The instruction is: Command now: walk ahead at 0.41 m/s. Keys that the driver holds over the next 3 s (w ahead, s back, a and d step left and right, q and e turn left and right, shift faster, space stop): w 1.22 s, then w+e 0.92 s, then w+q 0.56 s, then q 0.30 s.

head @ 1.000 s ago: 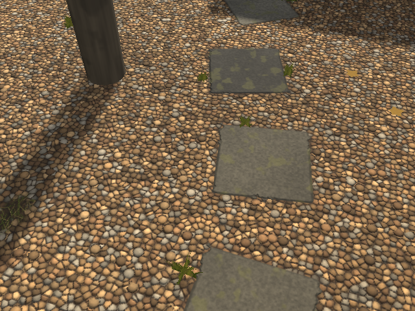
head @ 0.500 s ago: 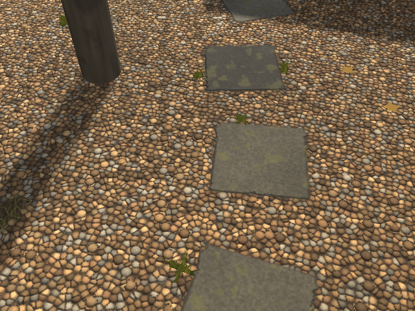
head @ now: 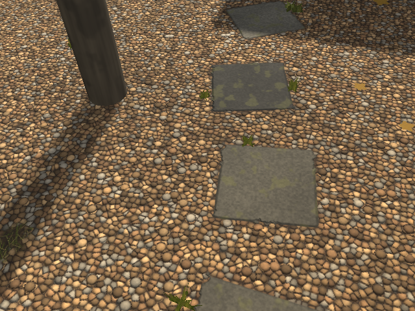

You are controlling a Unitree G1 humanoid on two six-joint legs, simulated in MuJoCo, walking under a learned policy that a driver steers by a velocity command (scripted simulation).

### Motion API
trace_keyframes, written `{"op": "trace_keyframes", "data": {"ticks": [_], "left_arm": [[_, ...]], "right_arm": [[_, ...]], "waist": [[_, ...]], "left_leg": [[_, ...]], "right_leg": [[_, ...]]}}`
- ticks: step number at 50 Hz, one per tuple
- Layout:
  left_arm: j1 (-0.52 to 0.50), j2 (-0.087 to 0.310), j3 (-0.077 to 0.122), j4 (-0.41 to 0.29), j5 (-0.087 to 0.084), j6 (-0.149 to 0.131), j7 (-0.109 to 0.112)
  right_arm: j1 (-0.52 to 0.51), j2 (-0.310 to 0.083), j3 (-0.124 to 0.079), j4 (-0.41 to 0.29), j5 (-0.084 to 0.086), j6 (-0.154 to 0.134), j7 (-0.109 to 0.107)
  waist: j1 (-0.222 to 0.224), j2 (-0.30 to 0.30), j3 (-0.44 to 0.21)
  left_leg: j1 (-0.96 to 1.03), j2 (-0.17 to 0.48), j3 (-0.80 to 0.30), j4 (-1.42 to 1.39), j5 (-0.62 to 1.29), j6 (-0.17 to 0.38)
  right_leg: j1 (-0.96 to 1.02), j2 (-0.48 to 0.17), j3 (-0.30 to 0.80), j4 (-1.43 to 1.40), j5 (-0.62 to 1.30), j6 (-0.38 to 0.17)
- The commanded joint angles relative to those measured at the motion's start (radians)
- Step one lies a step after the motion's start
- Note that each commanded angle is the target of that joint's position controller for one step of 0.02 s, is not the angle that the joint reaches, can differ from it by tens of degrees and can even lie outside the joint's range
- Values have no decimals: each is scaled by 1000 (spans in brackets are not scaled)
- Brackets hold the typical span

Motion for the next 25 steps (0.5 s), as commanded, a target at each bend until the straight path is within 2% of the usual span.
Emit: {"op": "trace_keyframes", "data": {"ticks": [1,5,8,10,12,13,14,15,16,17,18,19,20,21,22,23,24,25], "left_arm": [[82,97,3,-25,8,5,10],[84,150,9,-50,13,19,33],[119,168,17,-49,3,19,38],[127,169,22,-45,-8,21,40],[110,181,31,-50,-10,27,41],[94,194,36,-57,-6,31,41],[79,206,41,-64,0,38,40],[62,198,39,-73,7,48,39],[49,180,27,-98,17,49,36],[180,27,-12,-111,11,29,22],[145,63,-6,-99,-11,-5,15],[36,144,18,-142,-42,-24,12],[-36,164,22,-162,-45,-32,18],[-66,163,31,-166,-33,-29,28],[-45,146,37,-163,-21,-15,34],[-22,119,36,-159,-19,1,35],[-12,101,35,-158,-18,13,36],[-30,102,38,-167,-15,21,37]], "right_arm": [[-78,-44,-17,-66,-9,-12,17],[-276,-1,5,-146,-10,-6,22],[-368,-14,12,-180,-4,-8,33],[-404,-27,12,-201,-1,-11,43],[-397,-52,5,-211,-1,-17,52],[-358,-75,-6,-205,-2,-20,53],[-274,-106,-22,-185,-2,-20,50],[-106,-146,-47,-133,1,-16,43],[77,-198,-67,-89,-4,-10,33],[195,-285,-85,-58,-29,-5,33],[162,-205,-58,-56,-27,-6,37],[55,-152,-41,-65,-19,-12,38],[-45,-116,-29,-88,-19,-17,39],[-103,-90,-22,-95,-29,-23,45],[-127,-67,-14,-92,-40,-28,49],[-128,-58,-12,-81,-42,-30,53],[-113,-59,-11,-69,-38,-32,51],[-94,-67,-12,-56,-36,-34,47]], "waist": [[8,-120,113],[35,-101,150],[49,-118,172],[38,-117,187],[5,-119,162],[-27,-134,120],[-76,-157,50],[-159,-157,-51],[-232,-113,-171],[-164,167,-354],[-171,183,-365],[-140,148,-178],[-107,50,-85],[-71,-2,-35],[-31,12,-16],[-12,39,-10],[-2,41,4],[2,42,23]], "left_leg": [[-293,69,-4,-63,103,-19],[-262,46,33,-336,220,-61],[-184,15,58,-470,291,-58],[-174,13,42,-525,300,-36],[-131,0,38,-564,268,-6],[-60,-23,50,-566,242,11],[61,-57,72,-553,215,30],[269,-87,90,-556,210,58],[573,33,-48,-535,169,109],[915,309,-570,-654,-116,282],[891,341,-802,-830,-179,281],[742,307,-645,-844,-149,219],[567,274,-488,-862,-21,186],[424,236,-375,-887,90,165],[329,198,-291,-920,140,152],[274,181,-251,-944,159,158],[241,168,-213,-965,182,166],[218,161,-184,-984,193,171]], "right_leg": [[134,-233,225,-219,263,-110],[56,-221,152,-259,317,-125],[32,-231,122,-283,303,-129],[79,-259,112,-272,339,-123],[150,-282,95,-216,470,-105],[178,-286,84,-153,637,-94],[190,-281,69,-44,831,-81],[147,-242,38,150,937,-57],[-61,-201,24,426,741,-27],[-438,-1,19,848,116,41],[-553,23,177,1006,-260,20],[-646,-37,163,1054,-211,-1],[-616,-96,137,1012,-110,-11],[-563,-135,120,948,-41,-10],[-493,-168,123,904,0,-11],[-447,-178,122,872,8,-8],[-436,-185,113,841,7,-3],[-450,-190,103,805,24,4]]}}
